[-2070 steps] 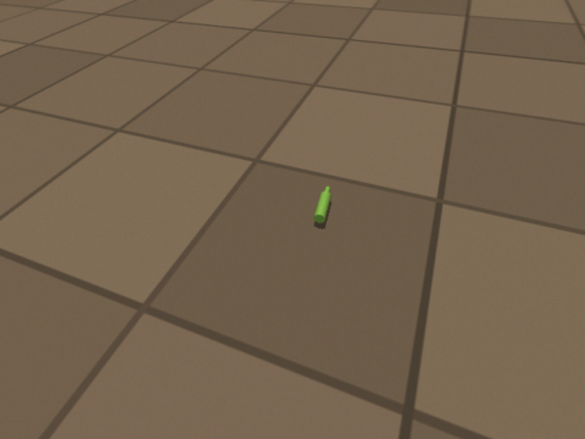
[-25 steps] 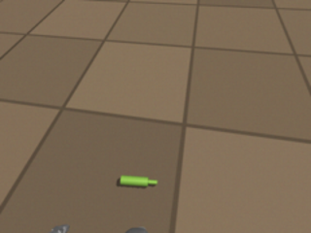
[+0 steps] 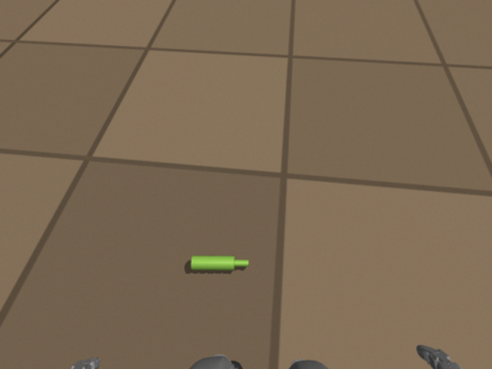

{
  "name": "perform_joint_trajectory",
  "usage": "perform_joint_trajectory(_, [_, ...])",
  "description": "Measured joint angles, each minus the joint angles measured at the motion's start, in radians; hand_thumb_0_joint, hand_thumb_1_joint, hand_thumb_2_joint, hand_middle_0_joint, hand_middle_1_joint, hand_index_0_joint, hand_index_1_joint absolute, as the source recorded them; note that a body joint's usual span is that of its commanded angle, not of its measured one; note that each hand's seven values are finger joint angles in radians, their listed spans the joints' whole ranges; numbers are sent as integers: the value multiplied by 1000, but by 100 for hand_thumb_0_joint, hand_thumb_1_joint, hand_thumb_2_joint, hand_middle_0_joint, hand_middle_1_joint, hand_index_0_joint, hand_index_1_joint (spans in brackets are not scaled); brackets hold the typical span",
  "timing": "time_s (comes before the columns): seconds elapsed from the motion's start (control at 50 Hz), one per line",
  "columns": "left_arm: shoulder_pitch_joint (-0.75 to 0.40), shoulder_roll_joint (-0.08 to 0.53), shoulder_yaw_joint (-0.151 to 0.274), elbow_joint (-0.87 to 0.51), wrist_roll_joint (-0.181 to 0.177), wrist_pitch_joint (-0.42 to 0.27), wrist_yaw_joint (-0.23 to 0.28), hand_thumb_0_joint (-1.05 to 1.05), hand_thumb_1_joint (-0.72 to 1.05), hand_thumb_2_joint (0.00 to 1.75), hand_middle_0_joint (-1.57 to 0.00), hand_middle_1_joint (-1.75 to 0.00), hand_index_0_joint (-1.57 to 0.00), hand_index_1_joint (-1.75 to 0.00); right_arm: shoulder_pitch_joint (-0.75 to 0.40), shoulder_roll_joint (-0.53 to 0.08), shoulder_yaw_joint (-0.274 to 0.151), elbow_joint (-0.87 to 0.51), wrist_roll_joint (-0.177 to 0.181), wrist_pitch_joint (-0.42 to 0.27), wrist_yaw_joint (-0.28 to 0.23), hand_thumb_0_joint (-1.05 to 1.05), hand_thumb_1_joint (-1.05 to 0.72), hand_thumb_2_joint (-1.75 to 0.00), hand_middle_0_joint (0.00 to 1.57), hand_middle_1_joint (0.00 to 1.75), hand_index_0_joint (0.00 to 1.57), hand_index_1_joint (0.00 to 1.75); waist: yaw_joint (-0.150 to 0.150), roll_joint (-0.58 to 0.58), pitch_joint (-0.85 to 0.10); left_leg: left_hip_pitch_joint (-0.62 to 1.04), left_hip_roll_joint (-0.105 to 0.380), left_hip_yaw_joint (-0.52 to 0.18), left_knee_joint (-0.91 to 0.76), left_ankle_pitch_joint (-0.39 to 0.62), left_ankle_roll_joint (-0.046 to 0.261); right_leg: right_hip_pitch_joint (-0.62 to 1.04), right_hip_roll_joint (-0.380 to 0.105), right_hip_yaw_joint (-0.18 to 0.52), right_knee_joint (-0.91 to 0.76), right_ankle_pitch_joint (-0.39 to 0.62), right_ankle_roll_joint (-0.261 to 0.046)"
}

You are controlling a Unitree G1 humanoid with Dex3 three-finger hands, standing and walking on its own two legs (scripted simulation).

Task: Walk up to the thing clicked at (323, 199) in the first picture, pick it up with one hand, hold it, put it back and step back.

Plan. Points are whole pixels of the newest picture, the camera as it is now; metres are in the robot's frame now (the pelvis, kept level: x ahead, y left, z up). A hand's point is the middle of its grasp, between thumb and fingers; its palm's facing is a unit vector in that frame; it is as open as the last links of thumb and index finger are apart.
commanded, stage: step back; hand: left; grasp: from above
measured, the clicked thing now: (220, 262) +0.53 +0.15 -0.73
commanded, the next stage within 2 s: none
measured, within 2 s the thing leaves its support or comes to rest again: neither
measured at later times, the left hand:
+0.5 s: hand out of the picture -0.01 +0.26 -0.15, palm faces +0.07 -0.93 -0.36, open 7.4 cm
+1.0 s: hand out of the picture -0.26 +0.24 -0.15, palm faces -0.01 -0.92 -0.40, open 7.4 cm
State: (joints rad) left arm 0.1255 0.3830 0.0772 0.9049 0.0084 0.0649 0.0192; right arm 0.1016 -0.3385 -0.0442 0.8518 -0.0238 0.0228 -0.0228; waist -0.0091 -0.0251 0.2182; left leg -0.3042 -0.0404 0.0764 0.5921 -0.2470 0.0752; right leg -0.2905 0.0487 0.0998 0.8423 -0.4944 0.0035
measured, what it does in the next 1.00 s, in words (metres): walks backwards: right foot, then left foot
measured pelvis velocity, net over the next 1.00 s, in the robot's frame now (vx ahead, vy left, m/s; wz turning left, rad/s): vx -0.32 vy -0.03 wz -0.02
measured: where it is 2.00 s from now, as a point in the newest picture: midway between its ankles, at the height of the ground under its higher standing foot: outside the picture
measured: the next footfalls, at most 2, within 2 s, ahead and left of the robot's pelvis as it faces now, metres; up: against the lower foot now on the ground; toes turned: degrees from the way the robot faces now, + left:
right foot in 0.08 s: +0.00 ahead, -0.12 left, +0.00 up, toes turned +3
left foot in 0.48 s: -0.12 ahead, +0.10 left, +0.00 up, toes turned +2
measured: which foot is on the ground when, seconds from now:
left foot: down 0.00-0.10, up 0.12-0.46, down 0.48-0.98, up 1.00-1.00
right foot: up 0.00-0.06, down 0.08-0.52, up 0.54-0.92, down 0.94-1.00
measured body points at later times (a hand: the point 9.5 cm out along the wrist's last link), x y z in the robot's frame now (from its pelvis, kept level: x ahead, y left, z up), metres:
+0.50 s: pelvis -0.14 +0.00 -0.01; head -0.07 +0.01 +0.43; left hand -0.02 +0.31 -0.12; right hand -0.03 -0.32 -0.12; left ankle -0.16 +0.10 -0.73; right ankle -0.04 -0.12 -0.73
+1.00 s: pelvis -0.32 -0.03 -0.01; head -0.27 -0.05 +0.43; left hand -0.26 +0.29 -0.12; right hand -0.17 -0.35 -0.12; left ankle -0.17 +0.10 -0.72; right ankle -0.34 -0.15 -0.73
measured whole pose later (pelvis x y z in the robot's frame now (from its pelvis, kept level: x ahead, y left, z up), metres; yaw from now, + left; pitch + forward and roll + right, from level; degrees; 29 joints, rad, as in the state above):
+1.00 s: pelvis -0.32 -0.03 -0.01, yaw -1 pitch -4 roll -2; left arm 0.24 0.36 0.09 0.88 0.03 0.06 -0.02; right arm 0.08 -0.42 -0.06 0.81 -0.02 0.05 -0.02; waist 0.01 0.06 0.18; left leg -0.48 0.06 -0.02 0.67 -0.23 0.00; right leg -0.21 0.04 0.01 0.69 -0.41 -0.01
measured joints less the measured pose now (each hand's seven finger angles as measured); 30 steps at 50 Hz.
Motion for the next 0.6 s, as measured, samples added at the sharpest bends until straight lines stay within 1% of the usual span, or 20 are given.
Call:
perform_joint_trajectory(0.04, [9,-4,1,-1,4,-5,-6,1,90,90,-21,-30,-20,-30,-4,-10,0,0,2,3,3,1,-90,-90,21,30,20,30,3,15,-6,-20,6,7,22,2,-5,30,-12,-24,-76,24,-13])
perform_joint_trajectory(0.06, [15,-6,2,-2,6,-10,-9,1,90,90,-21,-30,-20,-30,-5,-16,0,2,4,6,5,1,-90,-90,21,30,20,30,7,23,-12,-32,11,10,36,1,-8,50,-17,-36,-131,58,-22])
perform_joint_trajectory(0.08, [20,-12,4,-2,9,-17,-11,1,90,90,-21,-30,-20,-30,-9,-25,0,8,7,10,7,1,-90,-90,21,30,20,30,9,39,-14,-42,21,8,53,0,-14,65,-13,-45,-173,111,-28])
perform_joint_trajectory(0.12, [34,-29,1,-4,15,-26,-16,1,90,90,-21,-30,-20,-30,-12,-41,-4,24,15,21,8,1,-90,-90,21,30,20,30,-1,86,-22,-57,40,-30,76,-4,-31,72,13,-73,-192,134,-36])
perform_joint_trajectory(0.14, [45,-30,-2,-11,16,-27,-21,1,90,90,-21,-30,-20,-30,-7,-42,-6,31,17,26,8,1,-90,-90,21,30,20,30,1,87,-35,-74,21,-60,123,-83,-43,65,10,-77,-190,136,-42])
perform_joint_trajectory(0.16, [53,-27,-4,-18,19,-27,-23,1,90,90,-21,-30,-20,-30,-2,-39,-8,37,18,30,7,1,-90,-90,21,30,20,30,10,72,-45,-94,-10,-86,207,-166,-54,56,-1,-70,-186,138,-48])
perform_joint_trajectory(0.18, [58,-25,-3,-24,20,-26,-22,1,90,90,-21,-30,-20,-30,3,-37,-7,42,18,32,9,1,-90,-90,21,30,20,30,22,54,-50,-108,-40,-107,294,-216,-61,51,-14,-58,-190,146,-51])
perform_joint_trajectory(0.22, [61,-29,0,-34,18,-24,-17,1,90,90,-21,-30,-20,-30,19,-42,-5,43,23,30,13,1,-90,-90,21,30,20,30,31,36,-60,-122,-81,-156,429,-240,-67,46,-32,-50,-225,180,-50])
perform_joint_trajectory(0.28, [44,-38,0,-56,20,-24,-12,1,90,90,-21,-30,-21,-30,48,-62,-3,38,23,21,8,1,-90,-90,21,30,20,30,26,38,-73,-119,-98,-215,523,-234,-77,21,-41,-67,-274,230,-43])
perform_joint_trajectory(0.34, [20,-43,-5,-96,23,-32,-8,1,90,90,-21,-30,-21,-30,64,-80,-2,36,23,19,-2,1,-90,-90,21,30,20,30,23,45,-59,-75,-77,-220,485,-257,-92,-12,-43,-85,-284,263,-40])
perform_joint_trajectory(0.38, [0,-44,-8,-120,24,-35,-5,1,90,90,-21,-30,-21,-30,71,-85,-4,36,20,19,-7,1,-90,-90,21,30,20,30,17,45,-44,-37,-51,-198,401,-277,-99,-34,-50,-103,-275,276,-36])
perform_joint_trajectory(0.42, [-19,-41,-12,-139,23,-34,-3,1,90,90,-21,-30,-21,-30,74,-82,-5,35,17,19,-7,1,-90,-90,21,30,20,30,13,39,-29,3,-24,-168,292,-279,-98,-58,-59,-120,-256,285,-30])
perform_joint_trajectory(0.46, [-31,-33,-14,-153,19,-29,-5,1,90,90,-21,-30,-21,-30,75,-75,-5,33,14,14,-4,1,-90,-90,20,30,20,30,8,30,-19,50,-2,-139,151,-226,-89,-85,-66,-134,-224,288,-21])
perform_joint_trajectory(0.48, [-35,-27,-16,-156,15,-24,-7,1,90,90,-21,-30,-21,-30,75,-70,-6,33,11,10,-2,1,-90,-90,20,30,20,30,6,21,-16,73,2,-128,80,-159,-77,-101,-72,-138,-200,286,-14])
perform_joint_trajectory(0.5, [-41,-14,-13,-152,11,-18,-9,1,90,90,-21,-30,-21,-30,66,-52,-7,38,7,8,-1,1,-90,-90,20,30,20,30,12,-13,-1,84,-16,-110,65,-127,-60,-108,-89,-122,-178,286,-7])
perform_joint_trajectory(0.52, [-39,-4,-10,-145,8,-10,-9,1,90,90,-21,-30,-21,-30,64,-34,-4,37,0,7,3,1,-90,-90,20,30,20,30,21,-44,4,88,-31,-90,63,-118,-48,-116,-96,-94,-163,283,-14])
perform_joint_trajectory(0.54, [-31,-2,-7,-133,5,-2,-8,1,90,90,-21,-30,-21,-30,68,-25,1,33,-5,6,10,1,-90,-90,20,30,20,30,23,-53,-5,81,-29,-83,70,-117,-40,-131,-74,-63,-118,193,-18])
perform_joint_trajectory(0.56, [-23,-4,-4,-119,6,6,-5,1,90,90,-21,-30,-21,-30,73,-21,6,29,-10,6,17,1,-90,-90,21,30,20,30,13,-42,-18,70,-16,-90,78,-114,-34,-150,-34,-34,-33,86,-18])
perform_joint_trajectory(0.58, [-16,-7,-3,-104,8,13,-4,1,90,90,-21,-30,-20,-30,78,-19,9,28,-13,5,19,1,-90,-90,21,30,20,30,0,-26,-30,61,-1,-106,77,-106,-30,-166,5,-14,70,20,-18])
perform_joint_trajectory(0.6, [-8,-7,-1,-94,7,17,-4,1,90,90,-21,-30,-20,-30,81,-16,12,28,-16,5,19,1,-90,-90,21,30,20,30,-7,-14,-40,56,12,-116,63,-90,-29,-178,38,5,167,-8,-21])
